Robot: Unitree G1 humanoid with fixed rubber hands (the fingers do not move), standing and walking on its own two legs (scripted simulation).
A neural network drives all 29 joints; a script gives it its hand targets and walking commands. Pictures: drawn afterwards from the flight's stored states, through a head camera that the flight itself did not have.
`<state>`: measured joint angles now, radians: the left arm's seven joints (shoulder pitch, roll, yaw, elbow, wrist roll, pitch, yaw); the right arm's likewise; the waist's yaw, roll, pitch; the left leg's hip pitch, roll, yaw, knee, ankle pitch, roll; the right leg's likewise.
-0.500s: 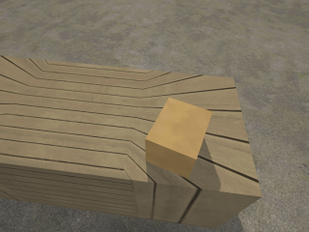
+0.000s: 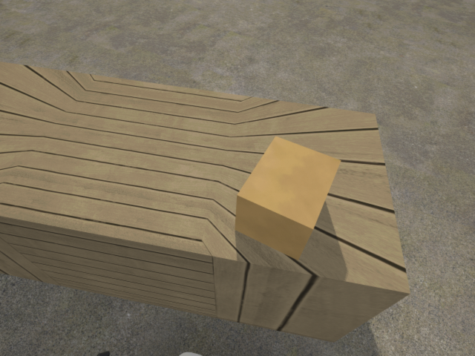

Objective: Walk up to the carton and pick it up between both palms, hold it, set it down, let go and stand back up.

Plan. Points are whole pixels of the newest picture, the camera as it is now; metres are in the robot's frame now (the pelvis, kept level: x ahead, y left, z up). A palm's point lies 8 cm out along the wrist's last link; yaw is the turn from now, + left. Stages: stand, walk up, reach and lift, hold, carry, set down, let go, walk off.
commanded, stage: walk up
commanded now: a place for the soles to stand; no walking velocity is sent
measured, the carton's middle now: (286, 196) +0.49 -0.10 -0.11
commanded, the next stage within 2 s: reach and lift in 1.02 s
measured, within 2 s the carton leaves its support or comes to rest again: neither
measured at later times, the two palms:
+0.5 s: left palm out of the picture +0.06 +0.26 -0.12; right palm out of the picture +0.08 -0.26 -0.11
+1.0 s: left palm out of the picture +0.08 +0.26 -0.12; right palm out of the picture +0.13 -0.26 -0.10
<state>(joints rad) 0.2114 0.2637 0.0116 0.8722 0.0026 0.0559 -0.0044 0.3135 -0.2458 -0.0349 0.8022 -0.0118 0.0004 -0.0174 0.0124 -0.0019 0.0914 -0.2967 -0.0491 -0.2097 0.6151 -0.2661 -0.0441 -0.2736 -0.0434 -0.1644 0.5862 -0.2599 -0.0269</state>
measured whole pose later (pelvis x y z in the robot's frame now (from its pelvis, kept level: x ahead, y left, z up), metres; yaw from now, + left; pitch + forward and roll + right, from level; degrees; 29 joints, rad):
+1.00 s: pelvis +0.02 +0.00 -0.01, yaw +2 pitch -2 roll -1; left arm 0.24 0.28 0.00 0.79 0.00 0.05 -0.01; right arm 0.28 -0.26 -0.02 0.72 -0.01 0.01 -0.01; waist 0.03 -0.01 0.07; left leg -0.33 -0.06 -0.23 0.68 -0.31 -0.05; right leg -0.29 -0.06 -0.19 0.65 -0.33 -0.02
